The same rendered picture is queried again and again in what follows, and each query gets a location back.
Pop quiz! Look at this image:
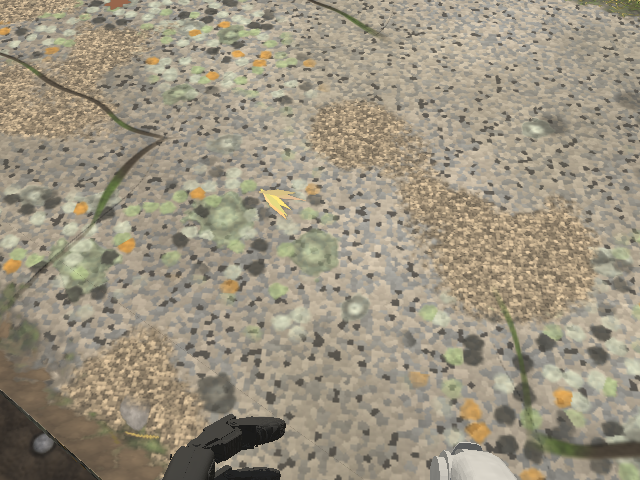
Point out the right robot thigh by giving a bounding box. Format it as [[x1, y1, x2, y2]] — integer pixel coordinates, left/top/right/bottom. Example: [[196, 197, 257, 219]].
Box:
[[430, 449, 517, 480]]

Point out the left robot hand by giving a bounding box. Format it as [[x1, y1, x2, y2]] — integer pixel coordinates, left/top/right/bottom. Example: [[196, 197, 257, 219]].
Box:
[[162, 414, 286, 480]]

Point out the robot right shin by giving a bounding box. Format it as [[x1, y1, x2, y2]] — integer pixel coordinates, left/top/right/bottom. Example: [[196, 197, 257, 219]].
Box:
[[451, 442, 483, 455]]

